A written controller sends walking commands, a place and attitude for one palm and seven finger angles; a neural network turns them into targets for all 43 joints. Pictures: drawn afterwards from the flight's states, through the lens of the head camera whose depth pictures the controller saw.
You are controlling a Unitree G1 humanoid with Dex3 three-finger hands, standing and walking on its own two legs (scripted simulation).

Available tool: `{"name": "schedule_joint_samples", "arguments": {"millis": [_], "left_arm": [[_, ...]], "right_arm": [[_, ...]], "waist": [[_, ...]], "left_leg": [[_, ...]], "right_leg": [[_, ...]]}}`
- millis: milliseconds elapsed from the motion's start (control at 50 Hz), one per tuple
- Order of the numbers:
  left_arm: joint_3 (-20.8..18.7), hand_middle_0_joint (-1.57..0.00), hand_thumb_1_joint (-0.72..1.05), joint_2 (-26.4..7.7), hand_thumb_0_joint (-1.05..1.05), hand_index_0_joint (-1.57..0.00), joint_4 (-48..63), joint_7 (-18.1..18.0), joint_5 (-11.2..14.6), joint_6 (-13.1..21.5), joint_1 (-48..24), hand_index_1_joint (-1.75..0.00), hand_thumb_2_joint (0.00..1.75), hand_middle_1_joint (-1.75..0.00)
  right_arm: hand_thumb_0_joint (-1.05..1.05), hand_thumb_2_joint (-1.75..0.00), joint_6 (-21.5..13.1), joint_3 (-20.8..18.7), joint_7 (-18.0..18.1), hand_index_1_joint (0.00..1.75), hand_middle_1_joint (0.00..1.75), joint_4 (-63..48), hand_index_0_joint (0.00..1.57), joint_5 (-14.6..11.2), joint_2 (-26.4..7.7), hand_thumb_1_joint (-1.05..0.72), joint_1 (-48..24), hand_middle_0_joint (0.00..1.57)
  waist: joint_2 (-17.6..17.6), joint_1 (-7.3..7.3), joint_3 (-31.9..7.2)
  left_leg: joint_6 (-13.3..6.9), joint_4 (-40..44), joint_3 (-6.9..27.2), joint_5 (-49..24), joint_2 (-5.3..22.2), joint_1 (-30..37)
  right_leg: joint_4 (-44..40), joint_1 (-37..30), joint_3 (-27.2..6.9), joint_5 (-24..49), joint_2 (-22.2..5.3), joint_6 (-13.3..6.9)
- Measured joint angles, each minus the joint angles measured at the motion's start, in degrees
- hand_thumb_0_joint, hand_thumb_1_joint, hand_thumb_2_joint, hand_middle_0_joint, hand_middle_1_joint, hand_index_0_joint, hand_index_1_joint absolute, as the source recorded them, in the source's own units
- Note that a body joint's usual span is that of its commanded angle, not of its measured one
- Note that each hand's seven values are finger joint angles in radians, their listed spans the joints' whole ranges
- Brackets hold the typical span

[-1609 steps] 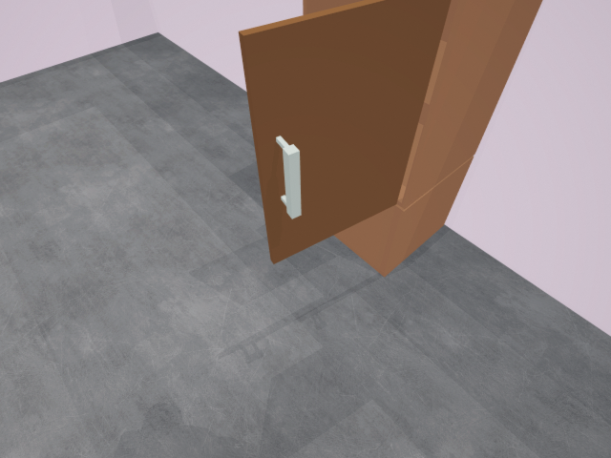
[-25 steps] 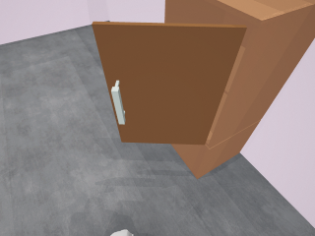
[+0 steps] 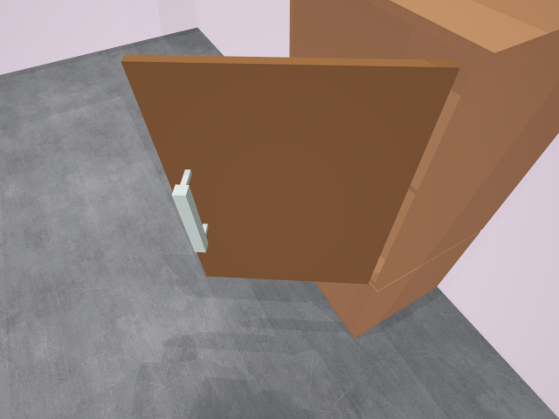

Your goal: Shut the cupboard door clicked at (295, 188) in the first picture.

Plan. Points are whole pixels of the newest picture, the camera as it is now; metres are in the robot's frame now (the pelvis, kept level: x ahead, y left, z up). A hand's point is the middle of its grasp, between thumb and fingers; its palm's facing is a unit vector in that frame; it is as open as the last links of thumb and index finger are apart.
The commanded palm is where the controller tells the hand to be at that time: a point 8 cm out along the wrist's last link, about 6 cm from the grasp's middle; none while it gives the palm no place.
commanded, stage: come to a stop and stand still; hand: left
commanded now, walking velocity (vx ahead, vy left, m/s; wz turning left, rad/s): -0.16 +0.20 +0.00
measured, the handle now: (194, 213) +0.46 +0.19 -0.03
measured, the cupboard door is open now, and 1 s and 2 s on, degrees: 57 57 57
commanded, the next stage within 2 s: look again from close up in 0.82 s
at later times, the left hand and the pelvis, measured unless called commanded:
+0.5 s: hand out of the picture +0.01 +0.27 -0.16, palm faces +0.02 -0.95 -0.30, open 7.4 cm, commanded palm none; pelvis -0.03 +0.06 -0.01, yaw -2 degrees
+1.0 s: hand out of the picture +0.01 +0.25 -0.16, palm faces -0.05 -0.97 -0.23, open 7.3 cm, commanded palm none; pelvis -0.03 +0.08 +0.01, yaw -2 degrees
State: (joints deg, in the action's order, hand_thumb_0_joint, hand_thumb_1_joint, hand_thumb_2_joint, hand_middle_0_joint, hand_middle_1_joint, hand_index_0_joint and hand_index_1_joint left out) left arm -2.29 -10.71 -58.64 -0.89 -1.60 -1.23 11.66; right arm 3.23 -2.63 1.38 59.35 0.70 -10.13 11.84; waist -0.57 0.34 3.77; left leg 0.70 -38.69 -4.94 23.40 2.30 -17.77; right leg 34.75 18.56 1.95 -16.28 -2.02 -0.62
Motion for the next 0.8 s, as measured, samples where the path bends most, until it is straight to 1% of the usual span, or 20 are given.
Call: {"name": "schedule_joint_samples", "arguments": {"millis": [40, 80, 140, 180, 220, 240, 260, 280, 300, 320, 340, 380, 420, 440, 480, 500, 520, 580, 620, 800], "left_arm": [[0.11, -0.2, 0.92, 0.48, 0.01, -0.2, 0.41, -0.21, -0.01, 0.2, -0.7, -0.3, 0.9, -0.29], [0.15, -0.2, 0.91, 0.93, 0.01, -0.2, 0.92, -0.5, -0.03, 0.46, -1.55, -0.3, 0.9, -0.29], [0.11, -0.2, 0.91, 1.24, 0.01, -0.2, 1.76, -0.86, 0.01, 0.74, -2.62, -0.3, 0.9, -0.3], [-0.03, -0.2, 0.91, 1.12, 0.01, -0.2, 2.29, -1.06, -0.01, 0.71, -3.0, -0.3, 0.9, -0.3], [-0.19, -0.2, 0.9, 0.69, 0.01, -0.2, 2.61, -1.13, -0.09, 0.56, -3.07, -0.3, 0.9, -0.3], [-0.3, -0.2, 0.9, 0.38, 0.01, -0.2, 2.59, -1.13, -0.09, 0.44, -3.01, -0.3, 0.9, -0.3], [-0.39, -0.2, 0.9, 0.03, 0.01, -0.2, 2.48, -1.11, 0.0, 0.26, -2.84, -0.3, 0.9, -0.3], [-0.07, -0.2, 0.9, -0.11, 0.01, -0.2, 2.28, -1.58, 0.36, 0.23, -2.34, -0.3, 0.9, -0.3], [0.42, -0.2, 0.9, -0.23, 0.01, -0.2, 2.27, -1.95, 0.75, -0.09, -1.75, -0.3, 0.9, -0.3], [0.72, -0.2, 0.9, -0.52, 0.01, -0.2, 2.08, -2.03, 0.98, -0.59, -1.33, -0.3, 0.9, -0.3], [0.9, -0.2, 0.9, -0.57, 0.01, -0.2, 2.0, -2.0, 1.01, -1.18, -0.57, -0.3, 0.9, -0.3], [1.19, -0.2, 0.9, -0.4, 0.01, -0.2, 1.85, -1.69, 0.73, -2.2, 1.24, -0.3, 0.9, -0.3], [1.29, -0.2, 0.9, -0.24, 0.01, -0.2, 1.79, -1.22, 0.6, -2.58, 2.48, -0.3, 0.9, -0.3], [1.3, -0.2, 0.9, -0.24, 0.01, -0.2, 1.93, -0.98, 0.55, -2.47, 2.9, -0.3, 0.9, -0.3], [1.26, -0.2, 0.9, -0.5, 0.01, -0.2, 2.5, -0.66, 0.48, -1.69, 3.71, -0.3, 0.9, -0.3], [1.27, -0.2, 0.9, -0.83, 0.01, -0.2, 2.81, -0.63, 0.41, -1.14, 4.18, -0.3, 0.9, -0.3], [1.35, -0.2, 0.9, -0.53, 0.01, -0.2, 2.56, -0.7, 0.33, -0.7, 4.19, -0.3, 0.9, -0.29], [2.33, -0.2, 0.9, 0.6, 0.01, -0.2, 2.3, -0.38, 0.4, 0.04, 4.99, -0.3, 0.9, -0.29], [2.67, -0.2, 0.9, 0.92, 0.01, -0.2, 2.19, -0.33, 0.55, 0.26, 5.52, -0.3, 0.9, -0.29], [3.0, -0.2, 0.9, 1.37, 0.01, -0.2, 1.22, -0.38, 0.71, 0.32, 3.96, -0.3, 0.9, -0.29]], "right_arm": [[0.01, -0.9, 0.4, -0.42, 0.06, 0.3, 0.3, -0.4, 0.2, -0.04, -0.61, -0.92, -0.53, 0.2], [0.01, -0.9, 0.48, -0.58, 0.2, 0.3, 0.3, -0.84, 0.2, -0.19, -1.16, -0.92, -1.25, 0.2], [0.01, -0.9, 0.45, -0.56, 0.25, 0.3, 0.3, -1.56, 0.2, -0.31, -1.8, -0.92, -2.18, 0.2], [0.01, -0.9, 0.46, -0.45, 0.19, 0.3, 0.3, -1.99, 0.2, -0.36, -2.02, -0.92, -2.71, 0.2], [0.01, -0.9, 0.33, -0.28, 0.09, 0.3, 0.3, -2.5, 0.2, -0.43, -2.04, -0.92, -3.23, 0.2], [0.01, -0.9, 0.13, -0.21, 0.03, 0.3, 0.3, -2.77, 0.2, -0.46, -1.96, -0.92, -3.42, 0.2], [0.01, -0.9, -0.19, -0.1, -0.04, 0.3, 0.3, -3.03, 0.2, -0.46, -1.88, -0.92, -3.48, 0.2], [0.01, -0.9, -0.61, -0.03, -0.2, 0.3, 0.3, -3.81, 0.2, -0.59, -2.15, -0.91, -3.09, 0.2], [0.01, -0.9, -1.12, -0.23, -0.17, 0.3, 0.3, -4.83, 0.2, -0.42, -2.42, -0.91, -2.44, 0.2], [0.01, -0.9, -1.34, -0.41, -0.07, 0.3, 0.3, -5.57, 0.2, -0.12, -2.28, -0.91, -2.0, 0.2], [0.01, -0.9, -1.22, -0.31, -0.09, 0.3, 0.3, -6.46, 0.2, 0.29, -2.32, -0.91, -1.44, 0.2], [0.01, -0.9, -1.2, -0.03, 0.05, 0.3, 0.3, -8.09, 0.2, 0.86, -2.31, -0.91, -0.67, 0.2], [0.01, -0.9, -1.41, 0.46, 0.11, 0.3, 0.3, -9.31, 0.2, 1.04, -2.1, -0.91, -0.24, 0.2], [0.01, -0.9, -1.52, 0.73, 0.02, 0.3, 0.3, -9.7, 0.2, 1.1, -1.87, -0.91, -0.12, 0.2], [0.01, -0.9, -1.76, 1.43, -0.24, 0.3, 0.3, -10.05, 0.2, 1.02, -1.18, -0.91, 0.06, 0.2], [0.01, -0.9, -1.87, 1.82, -0.39, 0.3, 0.3, -10.09, 0.2, 0.84, -0.67, -0.91, 0.14, 0.2], [0.01, -0.9, -1.92, 2.07, -0.5, 0.3, 0.3, -9.8, 0.2, 0.62, -0.59, -0.91, -0.07, 0.2], [0.0, -0.9, -2.48, 1.61, -0.22, 0.3, 0.3, -9.23, 0.2, 0.06, -0.66, -0.93, 0.31, 0.2], [-0.01, -0.9, -3.06, 1.55, -0.16, 0.3, 0.3, -8.75, 0.21, 0.1, -1.26, -0.94, 1.02, 0.2], [0.0, -0.9, -3.39, 2.3, 0.01, 0.3, 0.3, -3.07, 0.2, 0.52, -2.51, -0.93, 5.73, 0.2]], "waist": [[-0.08, -0.16, 0.18], [0.15, -0.4, 0.81], [0.82, -0.78, 1.58], [1.46, -1.15, 1.74], [2.21, -1.45, 1.7], [2.6, -1.48, 1.61], [2.93, -1.41, 1.46], [2.45, -0.95, 0.91], [1.94, -0.42, 0.21], [2.3, -0.38, -0.19], [2.11, -0.78, -0.92], [0.81, -1.22, -2.36], [-0.72, -1.05, -3.28], [-1.26, -1.13, -3.44], [-1.58, -1.62, -3.5], [-1.14, -1.95, -3.58], [-1.84, -2.2, -3.19], [-4.04, -1.17, -2.61], [-4.35, -0.66, -2.7], [-1.82, -0.28, -2.64]], "left_leg": [[0.08, -7.39, 1.56, 4.69, -1.59, -1.77], [0.51, -12.9, 2.61, 7.1, -3.03, -2.88], [1.48, -14.97, 3.3, 7.94, -4.18, -3.2], [1.89, -13.23, 3.45, 7.37, -4.24, -2.77], [2.03, -8.5, 3.54, 5.74, -3.95, -1.48], [1.99, -4.63, 3.48, 3.68, -3.69, -0.31], [1.92, 0.34, 3.34, 0.03, -3.38, 1.35], [1.88, 5.32, 2.76, -4.76, -2.39, 3.11], [0.18, 7.32, 2.21, -5.08, -2.15, 4.1], [-1.53, 6.19, 1.65, -4.28, -2.89, 4.04], [-2.78, 4.92, 0.92, -3.41, -3.25, 4.07], [-4.17, 4.2, -0.73, -2.49, -3.45, 4.82], [-4.87, 4.46, -1.71, -2.6, -3.89, 5.18], [-5.14, 4.62, -2.16, -2.79, -4.24, 5.2], [-5.5, 4.53, -3.15, -3.02, -5.12, 4.74], [-5.58, 4.24, -3.85, -2.99, -5.8, 4.16], [-5.63, 4.05, -4.15, -3.0, -5.68, 3.85], [-5.93, 6.77, -3.79, -4.87, -5.74, 4.44], [-6.16, 8.9, -3.83, -6.12, -5.91, 5.06], [-6.59, 15.04, -3.79, -9.25, -6.61, 7.84]], "right_leg": [[-1.54, -0.17, -0.08, 0.81, -0.04, -0.22], [-3.34, -0.42, -0.3, 2.03, -0.18, -0.37], [-5.93, -0.87, -0.29, 3.78, -0.7, -0.05], [-6.99, -0.97, -0.15, 4.61, -1.11, 0.32], [-7.25, -0.79, -0.07, 5.09, -1.46, 0.83], [-6.93, -0.59, -0.05, 5.09, -1.63, 1.17], [-6.17, -0.3, -0.02, 4.86, -1.75, 1.6], [-4.88, 0.14, 0.4, 4.33, -1.57, 2.07], [-2.68, 0.93, 0.74, 3.29, -1.71, 2.4], [0.09, 1.64, 0.19, 0.54, -2.32, 1.82], [2.97, 2.35, -0.45, -3.13, -2.31, 1.04], [8.96, 3.63, -1.41, -7.61, -1.43, 0.21], [12.47, 4.02, -1.66, -8.48, -0.59, -0.18], [12.21, 3.59, -1.46, -7.8, -0.37, -0.26], [7.26, 1.39, -1.15, -4.83, -0.06, -0.39], [3.76, 0.27, -1.92, -3.34, -0.01, -0.71], [3.22, 0.49, -2.31, -2.44, 0.22, -0.55], [1.21, 0.17, -2.01, -0.43, 0.27, 0.42], [-0.76, -0.38, -2.09, 0.84, 0.24, 0.79], [-5.65, -2.61, -2.23, 3.35, -0.01, 0.83]]}}
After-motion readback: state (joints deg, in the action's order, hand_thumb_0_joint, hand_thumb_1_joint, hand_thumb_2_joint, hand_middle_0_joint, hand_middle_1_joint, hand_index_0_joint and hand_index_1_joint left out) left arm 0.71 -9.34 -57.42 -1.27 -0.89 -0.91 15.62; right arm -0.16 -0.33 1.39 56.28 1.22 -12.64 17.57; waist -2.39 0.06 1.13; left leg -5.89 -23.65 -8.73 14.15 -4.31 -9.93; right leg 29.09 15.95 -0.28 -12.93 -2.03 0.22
